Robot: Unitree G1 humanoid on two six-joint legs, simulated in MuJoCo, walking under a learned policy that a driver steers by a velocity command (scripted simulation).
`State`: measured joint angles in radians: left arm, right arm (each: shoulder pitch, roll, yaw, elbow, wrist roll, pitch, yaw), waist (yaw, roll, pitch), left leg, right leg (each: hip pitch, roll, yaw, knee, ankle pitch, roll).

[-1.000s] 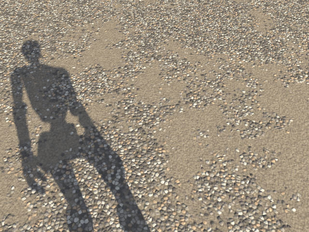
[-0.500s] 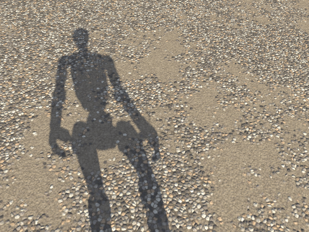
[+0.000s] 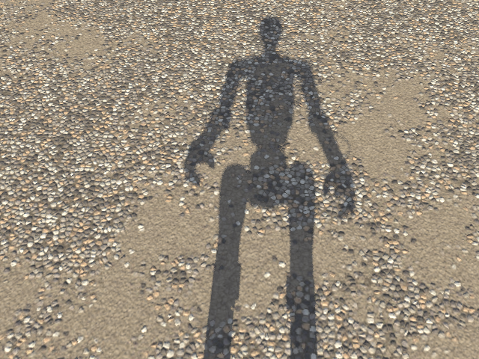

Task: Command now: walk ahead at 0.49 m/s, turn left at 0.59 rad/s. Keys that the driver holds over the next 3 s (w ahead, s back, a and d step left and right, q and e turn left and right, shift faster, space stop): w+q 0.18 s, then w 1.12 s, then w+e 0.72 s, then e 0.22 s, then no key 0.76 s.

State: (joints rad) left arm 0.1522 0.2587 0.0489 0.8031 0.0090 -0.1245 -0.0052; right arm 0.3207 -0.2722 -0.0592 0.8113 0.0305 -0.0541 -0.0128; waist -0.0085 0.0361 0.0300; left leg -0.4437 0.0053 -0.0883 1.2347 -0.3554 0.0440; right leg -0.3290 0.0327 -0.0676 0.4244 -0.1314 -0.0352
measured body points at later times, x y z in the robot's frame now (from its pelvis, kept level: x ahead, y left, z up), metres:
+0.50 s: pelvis +0.26 +0.09 +0.00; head +0.30 +0.11 +0.44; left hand +0.27 +0.38 -0.14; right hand +0.46 -0.13 -0.10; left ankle +0.30 +0.19 -0.74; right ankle +0.18 -0.08 -0.64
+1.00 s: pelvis +0.55 +0.09 -0.01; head +0.58 +0.09 +0.44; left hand +0.67 +0.38 -0.11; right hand +0.63 -0.17 -0.15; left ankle +0.35 +0.20 -0.66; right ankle +0.65 +0.03 -0.74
